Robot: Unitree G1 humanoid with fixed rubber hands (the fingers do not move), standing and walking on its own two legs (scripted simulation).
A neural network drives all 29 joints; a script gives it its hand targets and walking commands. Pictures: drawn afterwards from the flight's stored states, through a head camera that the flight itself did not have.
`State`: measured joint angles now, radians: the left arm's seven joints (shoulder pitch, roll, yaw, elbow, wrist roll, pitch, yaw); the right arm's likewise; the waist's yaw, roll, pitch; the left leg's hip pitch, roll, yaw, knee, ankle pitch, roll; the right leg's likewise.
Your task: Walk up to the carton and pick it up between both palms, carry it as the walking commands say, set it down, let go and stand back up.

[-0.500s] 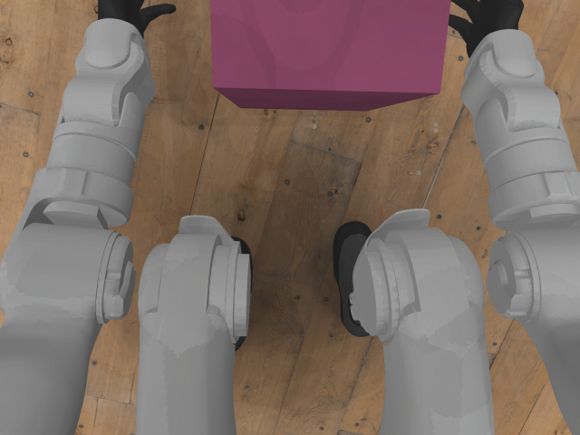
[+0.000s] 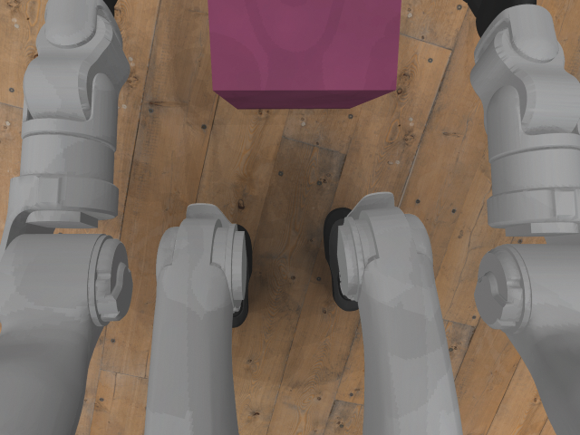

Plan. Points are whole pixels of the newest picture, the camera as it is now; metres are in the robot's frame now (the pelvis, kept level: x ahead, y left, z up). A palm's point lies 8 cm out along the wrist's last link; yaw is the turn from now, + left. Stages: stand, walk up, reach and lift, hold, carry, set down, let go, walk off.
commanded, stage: set down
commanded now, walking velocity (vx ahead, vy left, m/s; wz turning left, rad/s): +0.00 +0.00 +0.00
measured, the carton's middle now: (298, 21) +0.57 -0.03 -0.30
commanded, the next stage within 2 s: let go in 0.88 s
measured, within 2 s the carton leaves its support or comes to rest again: neither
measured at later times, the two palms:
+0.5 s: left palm out of the picture +0.55 +0.18 +0.01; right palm out of the picture +0.52 -0.21 +0.02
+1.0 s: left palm out of the picture +0.54 +0.18 +0.11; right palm out of the picture +0.52 -0.21 +0.12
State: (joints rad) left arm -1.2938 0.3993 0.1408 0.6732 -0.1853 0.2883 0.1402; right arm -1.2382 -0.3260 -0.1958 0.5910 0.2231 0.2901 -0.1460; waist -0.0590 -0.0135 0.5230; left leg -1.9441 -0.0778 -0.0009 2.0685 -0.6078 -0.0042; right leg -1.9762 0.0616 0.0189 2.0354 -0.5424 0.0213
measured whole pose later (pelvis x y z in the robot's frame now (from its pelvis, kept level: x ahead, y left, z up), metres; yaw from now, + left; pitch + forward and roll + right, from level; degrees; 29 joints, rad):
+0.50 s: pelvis -0.01 +0.00 +0.12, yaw +0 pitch +27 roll +0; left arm -1.33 0.41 0.19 0.59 -0.16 0.43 0.11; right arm -1.26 -0.34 -0.22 0.49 0.20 0.44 -0.13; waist -0.05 -0.01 0.52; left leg -1.62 -0.07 -0.02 1.62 -0.46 -0.01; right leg -1.65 0.06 0.03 1.59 -0.41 0.02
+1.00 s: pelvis +0.01 +0.00 +0.24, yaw +0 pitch +23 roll +1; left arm -1.23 0.38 0.20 0.71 -0.08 0.31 0.04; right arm -1.19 -0.31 -0.20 0.60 0.10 0.33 -0.09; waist -0.04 -0.01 0.52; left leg -1.21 -0.06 -0.03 1.14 -0.34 0.00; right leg -1.24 0.05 0.06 1.12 -0.29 0.01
